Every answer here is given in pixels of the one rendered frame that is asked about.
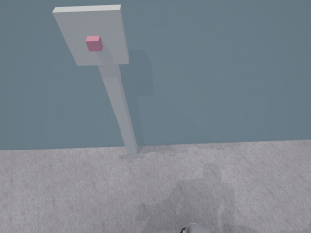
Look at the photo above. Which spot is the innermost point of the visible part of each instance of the button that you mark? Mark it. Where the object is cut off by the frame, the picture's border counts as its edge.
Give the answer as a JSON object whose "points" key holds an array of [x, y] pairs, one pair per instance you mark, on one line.
{"points": [[94, 43]]}

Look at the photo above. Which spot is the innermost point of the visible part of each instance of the panel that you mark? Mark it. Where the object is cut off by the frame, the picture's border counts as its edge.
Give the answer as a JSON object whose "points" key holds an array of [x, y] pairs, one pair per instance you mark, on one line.
{"points": [[106, 21]]}

